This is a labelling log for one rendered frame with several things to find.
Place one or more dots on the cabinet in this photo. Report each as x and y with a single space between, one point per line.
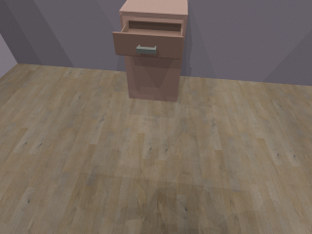
154 78

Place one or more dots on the handle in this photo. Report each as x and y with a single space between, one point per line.
146 50

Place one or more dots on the drawer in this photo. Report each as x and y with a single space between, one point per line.
166 36

